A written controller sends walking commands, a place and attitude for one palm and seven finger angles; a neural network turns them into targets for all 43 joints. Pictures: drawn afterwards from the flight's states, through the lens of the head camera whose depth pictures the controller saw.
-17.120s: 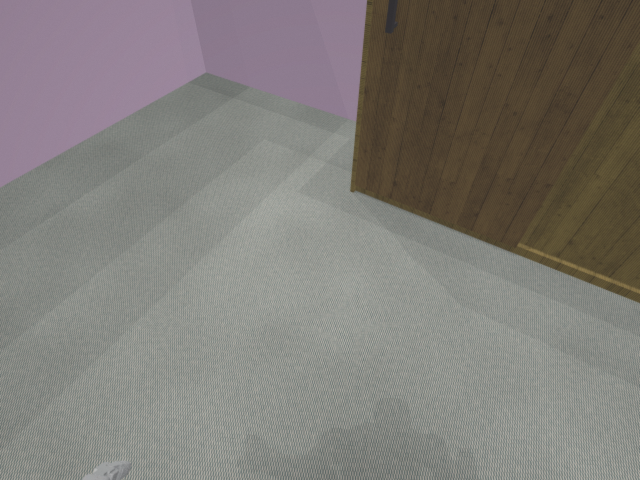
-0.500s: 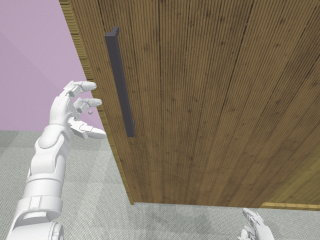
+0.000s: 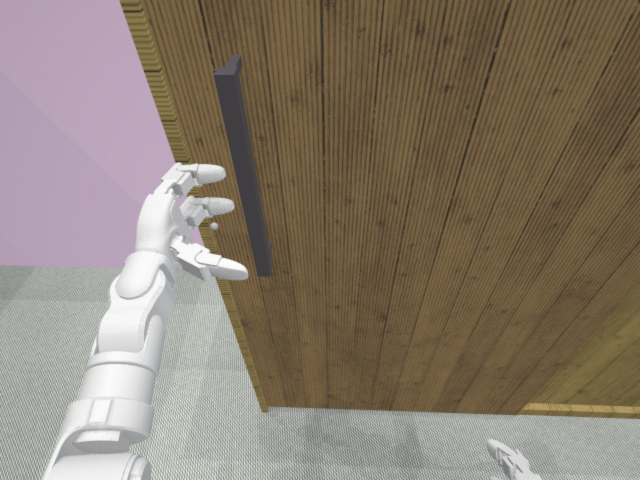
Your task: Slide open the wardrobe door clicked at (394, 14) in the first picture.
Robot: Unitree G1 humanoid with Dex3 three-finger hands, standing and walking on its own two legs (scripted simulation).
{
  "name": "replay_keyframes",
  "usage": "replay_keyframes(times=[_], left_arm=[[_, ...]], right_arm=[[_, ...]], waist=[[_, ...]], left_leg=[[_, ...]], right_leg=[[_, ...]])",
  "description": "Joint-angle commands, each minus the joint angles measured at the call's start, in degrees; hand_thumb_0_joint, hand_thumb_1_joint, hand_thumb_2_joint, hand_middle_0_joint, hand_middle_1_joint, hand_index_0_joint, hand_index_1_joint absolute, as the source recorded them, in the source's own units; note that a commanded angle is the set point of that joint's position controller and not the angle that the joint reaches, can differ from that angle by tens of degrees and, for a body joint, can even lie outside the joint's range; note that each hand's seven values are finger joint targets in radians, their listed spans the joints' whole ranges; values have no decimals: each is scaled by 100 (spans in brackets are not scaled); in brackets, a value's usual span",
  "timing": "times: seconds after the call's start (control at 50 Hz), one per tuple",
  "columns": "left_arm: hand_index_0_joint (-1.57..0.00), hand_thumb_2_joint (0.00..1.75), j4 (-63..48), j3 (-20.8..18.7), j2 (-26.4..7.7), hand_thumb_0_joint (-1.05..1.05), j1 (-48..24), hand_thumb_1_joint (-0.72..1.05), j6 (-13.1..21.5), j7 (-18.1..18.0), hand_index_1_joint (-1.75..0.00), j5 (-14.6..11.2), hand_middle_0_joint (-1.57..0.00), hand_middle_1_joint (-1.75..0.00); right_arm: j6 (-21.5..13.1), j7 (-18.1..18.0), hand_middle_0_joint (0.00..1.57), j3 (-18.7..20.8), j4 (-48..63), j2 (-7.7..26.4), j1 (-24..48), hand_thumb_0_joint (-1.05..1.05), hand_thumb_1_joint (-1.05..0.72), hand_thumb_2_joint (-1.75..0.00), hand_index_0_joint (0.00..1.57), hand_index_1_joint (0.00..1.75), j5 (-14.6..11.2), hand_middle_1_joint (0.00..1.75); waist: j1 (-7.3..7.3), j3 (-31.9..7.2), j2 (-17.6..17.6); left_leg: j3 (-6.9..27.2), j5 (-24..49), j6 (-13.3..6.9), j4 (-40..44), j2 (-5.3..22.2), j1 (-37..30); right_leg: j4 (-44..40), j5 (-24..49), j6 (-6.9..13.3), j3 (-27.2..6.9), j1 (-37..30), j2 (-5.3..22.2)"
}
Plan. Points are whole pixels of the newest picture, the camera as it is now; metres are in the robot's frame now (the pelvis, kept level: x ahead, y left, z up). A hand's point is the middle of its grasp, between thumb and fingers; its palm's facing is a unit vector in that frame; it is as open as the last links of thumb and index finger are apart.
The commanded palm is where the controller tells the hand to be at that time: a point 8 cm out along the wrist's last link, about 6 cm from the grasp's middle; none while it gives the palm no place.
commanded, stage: feel for the door with the fingertips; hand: left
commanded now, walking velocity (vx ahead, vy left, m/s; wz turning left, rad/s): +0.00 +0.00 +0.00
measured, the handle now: (252, 184) +0.45 +0.12 +0.16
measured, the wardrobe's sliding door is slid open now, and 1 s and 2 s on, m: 0.00 0.00 0.00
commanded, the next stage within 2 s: slide the fingers in behind the handle in 0.66 s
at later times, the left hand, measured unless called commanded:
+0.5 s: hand (221, 212) +0.40 +0.15 +0.15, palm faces +0.05 -1.00 +0.00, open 14.0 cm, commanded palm +0.37 +0.19 +0.15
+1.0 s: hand (227, 210) +0.41 +0.14 +0.15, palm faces +0.04 -1.00 +0.00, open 13.9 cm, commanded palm +0.38 +0.19 +0.15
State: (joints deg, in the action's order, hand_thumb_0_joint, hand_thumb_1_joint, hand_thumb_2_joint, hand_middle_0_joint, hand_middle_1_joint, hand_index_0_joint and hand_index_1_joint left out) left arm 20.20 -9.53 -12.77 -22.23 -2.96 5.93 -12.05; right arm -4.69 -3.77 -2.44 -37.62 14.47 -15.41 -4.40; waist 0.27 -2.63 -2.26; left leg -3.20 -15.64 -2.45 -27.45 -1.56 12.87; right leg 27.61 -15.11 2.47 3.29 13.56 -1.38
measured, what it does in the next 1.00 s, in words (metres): stands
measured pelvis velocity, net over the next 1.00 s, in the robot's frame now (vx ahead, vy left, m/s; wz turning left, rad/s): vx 0.00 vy -0.01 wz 0.00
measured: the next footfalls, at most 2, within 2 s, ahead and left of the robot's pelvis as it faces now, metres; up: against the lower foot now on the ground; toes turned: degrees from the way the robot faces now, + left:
none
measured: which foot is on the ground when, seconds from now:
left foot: down 0.00-1.00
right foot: down 0.00-1.00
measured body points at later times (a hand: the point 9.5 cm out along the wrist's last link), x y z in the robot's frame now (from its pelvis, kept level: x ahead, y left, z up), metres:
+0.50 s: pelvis -0.01 -0.02 +0.00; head +0.00 -0.03 +0.45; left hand +0.39 +0.20 +0.16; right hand +0.13 -0.26 -0.10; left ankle -0.01 +0.09 -0.74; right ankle -0.01 -0.09 -0.74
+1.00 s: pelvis +0.00 -0.01 +0.00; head +0.00 -0.03 +0.45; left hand +0.40 +0.20 +0.15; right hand +0.12 -0.26 -0.11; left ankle -0.01 +0.09 -0.74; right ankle -0.01 -0.09 -0.74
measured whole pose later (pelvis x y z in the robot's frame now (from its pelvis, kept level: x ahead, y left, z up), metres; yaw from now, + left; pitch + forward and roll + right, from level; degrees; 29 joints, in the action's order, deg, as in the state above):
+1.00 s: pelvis +0.00 -0.01 +0.00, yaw +0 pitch +2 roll +0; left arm 35.4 -11.3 -14.5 -32.3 1.8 5.0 -10.9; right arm -3.5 -3.6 -2.5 -38.2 14.5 -16.0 -4.5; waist 1.3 -2.4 -2.1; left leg -2.9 -15.4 -1.7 -28.1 -0.5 14.8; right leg 27.6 -14.6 3.5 3.6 15.2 -2.4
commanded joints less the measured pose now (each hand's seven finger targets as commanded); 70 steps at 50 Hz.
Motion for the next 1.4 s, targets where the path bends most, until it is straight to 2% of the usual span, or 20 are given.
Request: replay_keyframes(times=[0.0,0.06,0.08,0.14,0.18,0.28,0.34,0.44,0.56,0.66,0.74,0.86,0.88,0.98,1.08,1.16,1.22,1.26,1.34,1.38], left_arm=[[-30,30,-1615,-41,-748,0,-2392,-50,305,-230,-120,26,-30,-120],[-30,30,-1470,-185,-898,0,-2396,-50,242,-381,-120,62,-30,-120],[-30,30,-1505,7,-692,0,-2550,-50,226,-408,-120,70,-30,-120],[-30,30,-1210,-224,-1017,0,-2840,-50,182,-472,-120,111,-30,-120],[-30,30,-1010,-155,-902,0,-2908,-50,200,-446,-120,99,-30,-120],[-30,30,-280,-399,-1225,0,-3049,-50,257,-260,-120,36,-30,-120],[-30,30,-246,-292,-1194,0,-3440,-50,399,-100,-120,15,-30,-120],[-30,30,-177,-208,-1099,0,-3546,-50,626,44,-120,-48,-30,-120],[-30,30,129,-492,-1434,0,-3455,-50,661,-42,-120,7,-30,-120],[-30,30,90,-609,-1599,0,-3737,-50,792,-76,-120,59,-30,-120],[-30,30,114,-467,-1382,0,-3837,-50,843,-49,-120,14,-30,-120],[-30,30,193,-510,-1415,0,-3619,-50,900,-59,-120,31,-30,-120],[-30,30,138,-338,-1210,0,-3676,-50,908,-53,-120,29,-30,-120],[-30,30,133,-425,-1316,0,-3598,-50,897,-86,-120,68,-30,-120],[-30,30,9,-167,-960,0,-3494,-50,829,-132,-120,65,-30,-120],[-30,30,-126,-290,-1063,0,-3389,-50,744,-236,-120,106,-30,-120],[-30,30,-157,-51,-778,0,-3547,-50,691,-295,-120,120,-30,-120],[-30,30,-227,-154,-926,0,-3609,-50,682,-363,-120,151,-30,-120],[-30,30,-346,39,-615,0,-3526,-50,660,-405,-120,151,-30,-120],[-30,30,-279,-68,-764,0,-3452,-50,636,-435,-120,162,-30,-120]], right_arm=[[-303,7,20,249,903,623,726,0,-90,-90,20,30,-8,30],[-247,-31,20,230,864,642,797,0,-90,-90,20,30,14,30],[-240,-27,20,207,882,604,823,0,-90,-90,20,30,5,30],[-175,-68,20,183,818,612,814,0,-90,-90,20,30,7,30],[-143,-73,20,167,825,597,816,0,-90,-90,20,30,13,30],[-74,-95,20,146,791,644,710,0,-90,-90,20,30,-19,30],[-102,-87,20,168,814,640,650,0,-90,-90,20,30,-46,30],[-150,-55,20,226,793,680,496,0,-90,-90,20,30,-45,30],[-91,-29,20,251,718,738,377,0,-90,-90,20,30,-45,30],[-90,-35,20,266,705,732,303,0,-90,-90,20,30,-30,30],[-146,-28,20,274,676,718,255,0,-90,-90,20,30,-27,30],[-145,-9,20,275,677,730,248,0,-90,-90,20,30,-30,30],[-160,2,20,257,704,709,277,0,-90,-90,20,30,-33,30],[-158,-2,20,267,727,717,305,0,-90,-90,20,30,-31,30],[-169,15,20,251,764,683,367,0,-90,-90,20,30,-32,30],[-147,28,20,266,787,692,395,0,-90,-90,20,30,-8,30],[-147,43,20,247,782,646,439,0,-90,-90,20,30,-22,30],[-122,31,20,251,755,668,408,0,-90,-90,20,30,-3,30],[-139,52,20,248,791,617,459,0,-90,-90,20,30,11,30],[-97,51,20,255,760,644,438,0,-90,-90,20,30,6,30]], waist=[[4,-1329,94],[-34,-1242,242],[20,-1239,273],[45,-1211,323],[45,-1243,270],[75,-1187,449],[139,-1334,128],[151,-1662,200],[108,-1405,413],[109,-1576,198],[180,-1639,297],[100,-1608,218],[147,-1541,200],[110,-1521,241],[121,-1543,200],[47,-1571,271],[128,-1399,229],[105,-1526,286],[112,-1618,264],[104,-1564,361]], left_leg=[[460,1744,130,211,273,-858],[443,1417,91,241,256,-729],[448,1309,76,267,240,-746],[422,1147,50,264,214,-631],[408,1181,36,266,204,-660],[349,1031,-13,234,159,-384],[325,1019,-20,152,129,-422],[346,1342,-32,79,117,-549],[301,1222,-60,118,123,-257],[292,1240,-68,106,119,-302],[289,1259,-74,93,118,-408],[323,1294,-57,106,139,-413],[319,1277,-64,123,137,-453],[329,1231,-60,143,152,-457],[349,1325,-35,131,166,-570],[354,1442,-27,121,171,-527],[365,1316,-17,113,171,-571],[405,1413,-7,117,185,-611],[384,1629,12,86,184,-718],[376,1635,4,99,198,-661]], right_leg=[[-238,1630,-68,-170,-178,137],[-301,1411,-73,-211,-245,146],[-325,1324,-85,-216,-195,143],[-365,1255,-88,-274,-244,153],[-378,1316,-91,-291,-280,168],[-433,1397,-123,-387,-414,194],[-404,1464,-113,-424,-358,208],[-294,1873,-101,-398,-459,182],[-332,1821,-152,-416,-503,204],[-307,1822,-135,-451,-564,198],[-328,1871,-146,-450,-478,160],[-298,1789,-109,-394,-468,159],[-310,1774,-112,-390,-383,143],[-309,1654,-105,-380,-348,138],[-279,1680,-89,-339,-278,128],[-251,1773,-86,-323,-371,143],[-280,1616,-85,-310,-153,117],[-257,1634,-73,-291,-240,125],[-202,1850,-71,-275,-262,112],[-226,1876,-79,-282,-299,110]])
